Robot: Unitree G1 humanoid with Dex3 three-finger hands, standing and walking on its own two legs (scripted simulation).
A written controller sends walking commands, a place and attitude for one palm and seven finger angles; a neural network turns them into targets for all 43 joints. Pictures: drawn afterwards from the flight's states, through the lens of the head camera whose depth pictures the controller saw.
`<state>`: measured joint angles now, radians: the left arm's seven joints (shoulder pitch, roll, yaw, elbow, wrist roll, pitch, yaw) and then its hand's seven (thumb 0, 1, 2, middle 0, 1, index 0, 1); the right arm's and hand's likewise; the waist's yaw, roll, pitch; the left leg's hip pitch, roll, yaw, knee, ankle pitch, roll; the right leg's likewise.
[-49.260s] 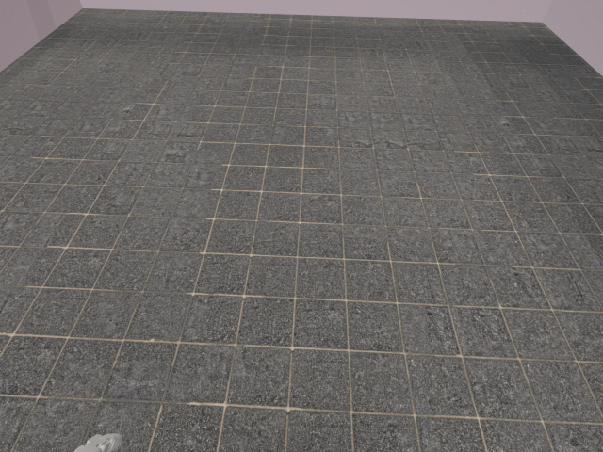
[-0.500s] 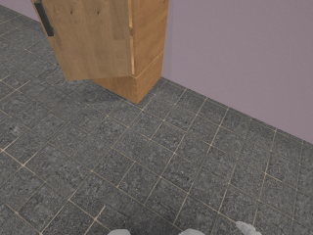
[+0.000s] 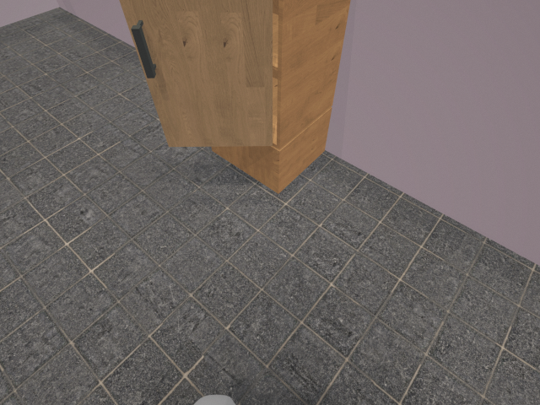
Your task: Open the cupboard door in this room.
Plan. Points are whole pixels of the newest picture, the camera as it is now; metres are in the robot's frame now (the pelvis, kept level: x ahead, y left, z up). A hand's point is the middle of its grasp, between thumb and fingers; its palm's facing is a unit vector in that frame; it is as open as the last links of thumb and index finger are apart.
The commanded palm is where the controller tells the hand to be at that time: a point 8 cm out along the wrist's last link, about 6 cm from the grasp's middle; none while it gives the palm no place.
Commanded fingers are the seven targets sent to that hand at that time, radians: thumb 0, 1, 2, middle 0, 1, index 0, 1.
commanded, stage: take the last steps up to it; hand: left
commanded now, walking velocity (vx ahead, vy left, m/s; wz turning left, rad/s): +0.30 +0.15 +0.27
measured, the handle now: (145, 49) +1.04 +0.45 -0.03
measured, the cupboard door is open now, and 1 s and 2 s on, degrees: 41 41 41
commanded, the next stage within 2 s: come to a stop and stand still in 1.42 s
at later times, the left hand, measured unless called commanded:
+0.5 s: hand (151, 375) +0.18 +0.22 -0.16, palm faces +0.06 -0.98 -0.20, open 7.4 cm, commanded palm none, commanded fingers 0.00 0.90 0.90 -0.20 -0.30 -0.20 -0.30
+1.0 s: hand (146, 381) +0.17 +0.23 -0.17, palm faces +0.24 -0.96 -0.18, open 7.3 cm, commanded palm none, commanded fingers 0.00 0.90 0.90 -0.20 -0.30 -0.20 -0.30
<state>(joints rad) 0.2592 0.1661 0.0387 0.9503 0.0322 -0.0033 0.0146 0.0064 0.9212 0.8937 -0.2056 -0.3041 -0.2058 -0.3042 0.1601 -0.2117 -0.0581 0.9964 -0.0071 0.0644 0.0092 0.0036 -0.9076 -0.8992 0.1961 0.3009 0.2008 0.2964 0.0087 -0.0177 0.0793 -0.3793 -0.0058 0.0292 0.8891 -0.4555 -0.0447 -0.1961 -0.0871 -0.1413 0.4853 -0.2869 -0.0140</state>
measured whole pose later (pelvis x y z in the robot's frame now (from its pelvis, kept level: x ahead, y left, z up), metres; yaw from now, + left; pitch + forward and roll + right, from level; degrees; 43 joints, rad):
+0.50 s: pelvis +0.10 +0.04 +0.00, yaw +4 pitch -1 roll +2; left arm 0.14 0.18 0.04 0.99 0.03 0.01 -0.03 0.01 0.91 0.89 -0.20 -0.30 -0.20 -0.30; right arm 0.40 -0.14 -0.01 1.10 -0.02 -0.04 -0.01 0.00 -0.90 -0.90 0.20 0.30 0.20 0.30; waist -0.02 -0.01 0.06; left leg 0.00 -0.06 0.08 0.33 -0.32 0.05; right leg -0.46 -0.09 -0.10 0.73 -0.28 0.01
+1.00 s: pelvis +0.26 +0.08 +0.00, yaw +7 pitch +0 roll +1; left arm 0.40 0.15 0.05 1.12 0.03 -0.05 0.00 0.00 0.92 0.89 -0.20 -0.30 -0.20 -0.30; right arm 0.13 -0.19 -0.05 1.00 -0.02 -0.01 0.04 0.00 -0.91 -0.90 0.19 0.30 0.20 0.30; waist 0.06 -0.02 0.04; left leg -0.43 0.06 0.09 0.60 -0.19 -0.02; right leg -0.04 -0.10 -0.16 0.36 -0.31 0.03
